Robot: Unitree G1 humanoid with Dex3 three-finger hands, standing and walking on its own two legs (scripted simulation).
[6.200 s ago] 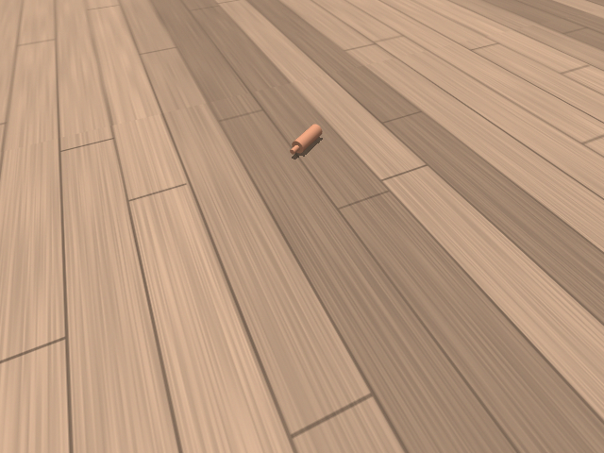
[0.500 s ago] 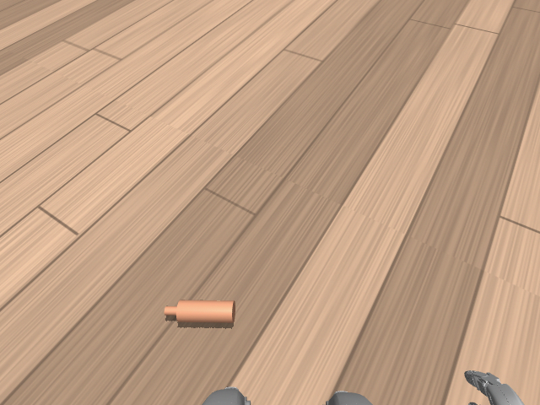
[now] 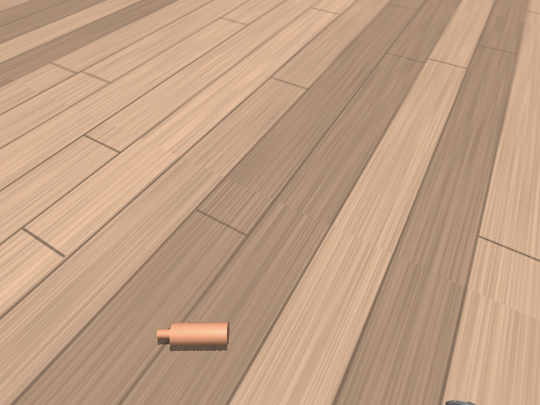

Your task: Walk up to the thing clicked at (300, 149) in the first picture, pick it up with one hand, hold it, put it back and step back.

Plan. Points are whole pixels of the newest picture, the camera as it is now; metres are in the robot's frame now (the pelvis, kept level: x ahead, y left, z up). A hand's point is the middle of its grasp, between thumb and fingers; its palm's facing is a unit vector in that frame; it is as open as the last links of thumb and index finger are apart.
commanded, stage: walk up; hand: left
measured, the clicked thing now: (193, 333) +0.46 +0.28 -0.73
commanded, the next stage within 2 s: stand in 0.86 s
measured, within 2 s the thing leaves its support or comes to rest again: neither
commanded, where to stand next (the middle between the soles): +0.07 +0.04 m, yaw +0 degrees
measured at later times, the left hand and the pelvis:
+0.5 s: hand out of the picture +0.10 +0.26 -0.14, palm faces -0.07 -0.92 -0.38, open 7.4 cm; pelvis +0.00 +0.00 +0.01, yaw -1 degrees
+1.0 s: hand out of the picture +0.11 +0.25 -0.14, palm faces -0.06 -0.93 -0.35, open 7.4 cm; pelvis +0.01 +0.00 +0.02, yaw -1 degrees
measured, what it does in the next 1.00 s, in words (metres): stands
